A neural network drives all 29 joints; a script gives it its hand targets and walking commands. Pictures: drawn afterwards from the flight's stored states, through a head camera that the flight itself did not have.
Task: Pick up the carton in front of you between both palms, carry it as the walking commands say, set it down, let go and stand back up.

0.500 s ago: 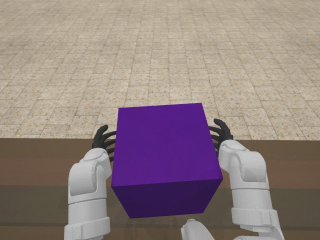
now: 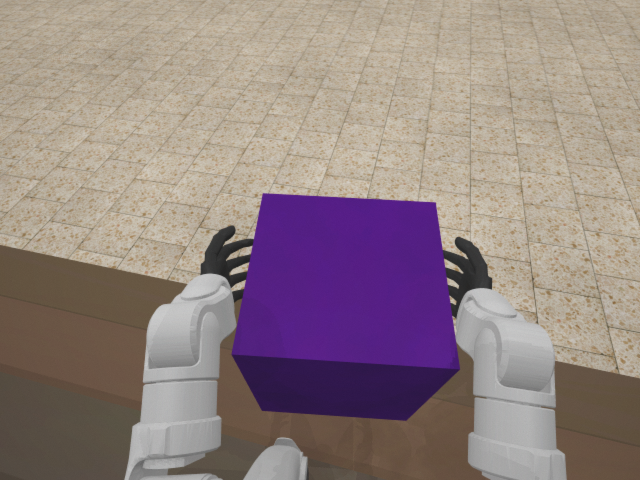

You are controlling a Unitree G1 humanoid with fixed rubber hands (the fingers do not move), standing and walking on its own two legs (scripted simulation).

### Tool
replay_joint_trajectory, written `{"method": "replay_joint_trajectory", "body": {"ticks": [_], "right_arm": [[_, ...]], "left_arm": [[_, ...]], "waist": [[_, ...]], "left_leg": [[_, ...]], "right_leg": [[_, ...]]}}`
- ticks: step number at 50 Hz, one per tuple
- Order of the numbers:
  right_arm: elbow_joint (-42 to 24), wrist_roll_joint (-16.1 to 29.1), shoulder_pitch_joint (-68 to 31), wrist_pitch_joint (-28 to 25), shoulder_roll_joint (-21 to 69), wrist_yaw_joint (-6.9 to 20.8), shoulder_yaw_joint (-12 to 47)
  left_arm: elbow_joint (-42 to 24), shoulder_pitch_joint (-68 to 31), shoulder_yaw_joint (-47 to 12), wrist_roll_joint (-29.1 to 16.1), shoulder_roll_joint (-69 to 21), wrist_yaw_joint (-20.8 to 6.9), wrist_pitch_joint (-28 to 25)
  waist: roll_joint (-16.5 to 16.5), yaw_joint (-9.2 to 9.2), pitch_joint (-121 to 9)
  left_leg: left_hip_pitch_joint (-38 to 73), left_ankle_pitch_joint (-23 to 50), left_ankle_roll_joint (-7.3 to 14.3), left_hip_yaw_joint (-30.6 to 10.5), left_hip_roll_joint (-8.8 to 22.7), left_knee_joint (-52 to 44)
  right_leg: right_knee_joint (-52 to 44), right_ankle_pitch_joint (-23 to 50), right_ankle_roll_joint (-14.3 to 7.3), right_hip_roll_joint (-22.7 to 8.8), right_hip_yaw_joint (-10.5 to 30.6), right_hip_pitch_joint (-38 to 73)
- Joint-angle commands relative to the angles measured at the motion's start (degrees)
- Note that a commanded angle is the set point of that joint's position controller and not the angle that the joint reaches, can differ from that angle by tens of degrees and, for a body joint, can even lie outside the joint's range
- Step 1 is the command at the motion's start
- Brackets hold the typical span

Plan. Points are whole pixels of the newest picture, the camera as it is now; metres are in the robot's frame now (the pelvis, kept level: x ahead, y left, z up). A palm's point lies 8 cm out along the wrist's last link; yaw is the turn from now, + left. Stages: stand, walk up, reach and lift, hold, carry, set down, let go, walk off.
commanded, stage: carry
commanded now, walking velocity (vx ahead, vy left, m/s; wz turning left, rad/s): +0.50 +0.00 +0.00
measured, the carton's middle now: (340, 316) +0.33 +0.03 +0.01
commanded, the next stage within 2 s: none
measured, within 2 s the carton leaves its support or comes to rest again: neither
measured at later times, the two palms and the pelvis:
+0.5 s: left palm (293, 170) +0.70 +0.15 -0.05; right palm (440, 174) +0.70 -0.15 -0.04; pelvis +0.38 +0.01 -0.14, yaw +1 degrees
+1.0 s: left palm (308, 119) +1.09 +0.17 -0.18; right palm (409, 126) +1.08 -0.13 -0.18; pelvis +0.76 +0.03 -0.29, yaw +0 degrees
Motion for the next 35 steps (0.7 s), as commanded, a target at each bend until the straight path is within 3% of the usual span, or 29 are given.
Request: {"method": "replay_joint_trajectory", "body": {"ticks": [1, 2, 3, 4, 5, 6, 7, 8, 9, 10, 11, 13, 15, 16, 17, 19, 21, 22, 24, 25, 26, 27, 28, 29, 30, 31, 32, 34, 35], "right_arm": [[-3.6, 10.9, -34.2, -2.3, 41.5, 3.9, 38.6], [-3.5, 10.3, -33.2, -2.1, 40.3, 3.8, 38.5], [-2.9, 9.9, -31.6, -1.7, 38.8, 3.6, 37.9], [-2.7, 9.7, -29.6, -1.3, 37.7, 3.6, 37.6], [-2.2, 9.0, -28.5, -0.8, 36.7, 3.5, 36.8], [0.0, 9.6, -28.6, -0.2, 35.1, 3.4, 36.5], [1.4, 12.0, -28.6, 0.1, 36.1, 3.3, 38.2], [1.2, 14.0, -29.6, -0.2, 37.7, 3.3, 39.2], [-0.6, 16.3, -33.0, -0.2, 40.5, 3.8, 40.4], [-1.9, 18.7, -37.1, -0.5, 43.9, 4.6, 42.3], [-2.7, 20.4, -41.1, -1.1, 46.6, 5.4, 43.8], [-1.5, 22.1, -44.1, -2.6, 50.6, 6.8, 44.9], [-0.4, 22.4, -42.9, -3.9, 52.3, 7.5, 45.8], [0.0, 22.5, -41.5, -4.3, 52.7, 7.8, 46.2], [0.5, 22.5, -40.2, -4.6, 52.8, 7.9, 46.2], [1.7, 21.7, -36.8, -5.2, 51.6, 7.8, 45.7], [1.6, 20.9, -35.3, -5.5, 49.7, 7.7, 44.8], [1.4, 20.6, -35.0, -5.4, 48.7, 7.5, 44.6], [1.5, 19.6, -33.0, -4.8, 46.6, 6.9, 43.8], [1.5, 18.4, -32.2, -4.3, 45.0, 6.4, 42.8], [1.1, 16.9, -33.1, -3.7, 43.0, 5.7, 41.0], [3.0, 14.9, -31.2, -2.6, 40.7, 4.8, 39.2], [5.2, 13.0, -27.3, -1.7, 37.8, 3.8, 36.2], [4.2, 11.0, -25.7, -1.1, 34.9, 2.6, 33.3], [3.6, 9.9, -27.6, -0.6, 34.8, 1.8, 32.3], [3.2, 9.4, -27.9, -0.5, 35.7, 1.4, 31.8], [2.8, 8.6, -29.1, -0.7, 36.4, 1.4, 31.6], [2.5, 8.1, -32.1, -1.3, 38.8, 1.9, 31.4], [1.9, 8.4, -33.3, -1.8, 40.6, 2.4, 32.5]], "left_arm": [[-6.7, -30.3, -39.8, -16.7, -50.3, -8.0, -0.7], [-6.3, -29.3, -39.6, -16.1, -49.1, -7.8, -0.5], [-5.8, -28.1, -39.1, -15.2, -48.2, -7.6, -0.2], [-5.6, -27.7, -38.5, -14.4, -47.4, -7.3, 0.0], [-5.9, -28.5, -37.6, -13.0, -46.0, -7.0, 0.5], [-4.5, -27.5, -35.5, -11.5, -44.6, -6.3, 1.3], [-4.0, -23.7, -32.6, -9.2, -41.4, -5.4, 2.2], [-4.8, -23.6, -31.8, -7.8, -40.6, -4.6, 2.6], [-4.9, -24.3, -30.7, -7.0, -41.3, -4.2, 2.3], [-5.1, -24.7, -29.5, -5.8, -42.2, -4.1, 2.0], [-5.3, -25.4, -29.0, -4.9, -43.5, -4.4, 1.3], [-5.7, -27.9, -30.1, -4.6, -46.3, -5.1, -0.3], [-6.5, -28.5, -32.4, -5.2, -48.2, -5.6, -1.7], [-6.7, -28.2, -33.3, -5.2, -48.5, -5.8, -2.3], [-6.7, -27.0, -33.6, -5.2, -48.7, -5.8, -2.8], [-7.5, -25.9, -34.5, -5.1, -47.6, -6.0, -3.3], [-8.7, -25.5, -35.3, -5.6, -46.3, -6.0, -3.4], [-9.0, -25.5, -35.3, -5.6, -45.3, -5.9, -3.3], [-10.1, -25.1, -35.0, -5.8, -42.8, -5.5, -2.6], [-9.9, -23.9, -34.9, -5.7, -41.8, -5.4, -2.0], [-8.6, -21.9, -34.0, -5.6, -40.1, -5.3, -1.3], [-6.0, -21.7, -33.2, -5.7, -38.7, -5.0, -0.5], [-6.0, -22.5, -34.0, -7.5, -36.8, -4.6, 0.2], [-6.7, -25.0, -36.2, -10.1, -38.2, -4.5, 0.5], [-6.3, -27.1, -36.5, -12.3, -40.5, -4.6, 0.6], [-7.5, -29.7, -37.3, -14.0, -42.3, -4.9, 0.7], [-7.9, -32.6, -38.1, -15.8, -45.2, -5.5, 0.9], [-7.6, -36.8, -39.1, -17.2, -48.7, -6.7, 0.4], [-7.3, -37.8, -39.5, -17.7, -50.1, -7.2, 0.0]], "waist": [[-8.8, 0.54, -17.0], [-10.3, -1.43, -18.8], [-8.9, -6.48, -22.5], [-7.3, -13.02, -25.0], [3.8, -16.37, -22.2], [11.1, -10.92, -24.5], [10.0, -11.59, -28.5], [9.8, -12.91, -28.5], [0.2, -11.51, -26.8], [-2.6, -10.03, -24.4], [-2.8, -9.72, -22.2], [-0.8, -10.24, -19.4], [3.7, -10.44, -23.9], [0.8, -11.18, -23.9], [1.1, -12.50, -24.1], [0.1, -13.75, -21.6], [2.4, -13.77, -19.2], [5.0, -12.41, -21.1], [5.0, -7.13, -22.0], [2.4, -1.25, -23.2], [-6.2, 3.11, -21.3], [-14.2, 0.05, -21.3], [-12.9, -4.78, -24.7], [-11.3, -2.69, -27.3], [-5.2, -2.46, -23.5], [-3.9, -2.75, -23.5], [1.2, -4.04, -19.8], [-0.8, -3.32, -16.3], [-3.5, -3.20, -17.6]], "left_leg": [[17.0, 12.3, 0.5, 7.8, -5.3, -13.4], [21.7, 16.9, 1.5, 7.2, -4.4, -11.3], [29.8, 15.3, 1.8, 10.3, -6.6, -9.1], [39.0, 10.9, 2.9, 9.2, -5.0, -11.7], [44.0, 7.3, 4.6, 5.1, -1.8, -15.9], [60.3, 34.7, 8.9, -10.4, 10.5, -0.8], [64.3, 22.2, 15.3, -24.0, 16.5, -2.4], [58.7, 1.0, 18.3, -34.0, 16.3, -7.5], [53.9, -7.7, 16.9, -34.0, 15.7, -7.6], [46.4, -5.4, 15.7, -33.3, 14.8, -8.5], [38.2, -4.3, 17.1, -31.9, 15.5, -9.0], [31.0, -3.1, 15.8, -26.4, 12.3, -10.9], [34.7, 5.5, 14.0, -21.6, 11.3, -6.2], [38.5, 1.1, 11.7, -17.5, 6.8, -1.1], [41.1, 1.7, 10.4, -15.3, 4.7, 0.0], [35.9, -6.0, 9.4, -10.9, 0.7, -0.5], [26.3, -11.1, 7.8, -6.7, -1.5, 1.4], [24.3, -11.4, 6.7, -4.5, -0.6, 5.3], [25.9, -3.3, 4.3, -1.6, 0.1, 15.3], [22.8, 6.0, 3.0, 0.0, 1.4, 27.3], [15.7, -9.7, 1.4, 3.1, -3.1, 47.5], [-1.0, -45.9, -0.1, 3.8, -8.2, 56.4], [-10.1, -44.3, -0.5, -2.8, -5.7, 53.7], [-15.7, -40.2, -0.3, -5.8, -4.5, 54.0], [-16.7, -37.7, -0.1, -6.0, -1.7, 47.6], [-17.2, -38.2, -0.4, -6.6, -0.9, 44.6], [-12.6, -34.3, -1.8, -5.8, 0.4, 35.3], [-3.6, -33.0, -2.4, -2.8, 0.5, 23.9], [-2.7, -25.4, -1.6, -2.9, 1.0, 25.7]], "right_leg": [[-3.5, 34.7, -3.9, -6.5, 8.3, 3.1], [1.5, 36.1, -2.9, -7.7, 7.4, 3.3], [9.8, 46.0, -1.3, -8.0, 4.6, 2.8], [22.0, 54.5, 0.6, -9.6, 2.7, 0.0], [40.0, 35.2, 3.1, -4.9, -0.5, -8.0], [49.5, -1.2, 5.4, -0.8, 3.3, -27.5], [50.1, -1.2, 5.9, -1.3, 6.4, -34.9], [47.8, 0.8, 4.8, -2.9, 6.3, -38.1], [40.6, 7.6, 3.8, -6.0, 10.0, -39.4], [35.8, 8.7, 4.0, -6.6, 8.5, -35.8], [28.5, 10.4, 4.5, -7.5, 9.2, -32.3], [18.9, 12.6, 5.9, -7.6, 6.9, -27.5], [19.6, 25.1, 4.5, -7.6, 6.0, -27.3], [11.4, 34.3, 3.5, -8.3, 7.2, -31.9], [7.2, 38.5, 3.2, -6.9, 4.3, -33.2], [-8.4, 46.2, 3.7, -4.7, 0.3, -24.0], [-16.5, 55.0, 3.5, -2.4, -2.7, -10.9], [-13.0, 63.2, 2.6, -2.7, -3.2, -4.7], [-15.3, 57.1, 2.1, -1.9, -4.7, 1.3], [-19.4, 54.1, 0.8, -3.3, -3.6, 10.3], [-23.9, 52.7, -1.4, -6.6, -0.5, 15.3], [-10.4, 76.9, -2.7, -14.1, 11.2, 27.3], [-9.0, 77.7, -5.5, -21.8, 23.2, 35.4], [-12.5, 54.0, -12.7, -26.0, 32.0, 34.7], [-13.1, 45.2, -13.3, -24.0, 33.4, 26.9], [-13.5, 39.7, -14.7, -24.6, 36.4, 24.2], [-16.0, 37.5, -13.8, -24.0, 33.0, 14.3], [-18.9, 39.3, -12.7, -22.2, 29.8, 3.2], [-16.9, 43.9, -11.9, -22.4, 28.7, 3.9]]}}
